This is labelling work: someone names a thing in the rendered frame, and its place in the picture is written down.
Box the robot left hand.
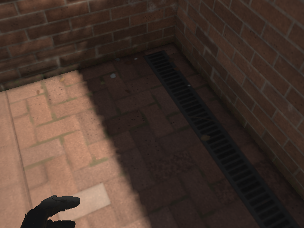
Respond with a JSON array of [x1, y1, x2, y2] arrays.
[[20, 195, 81, 228]]

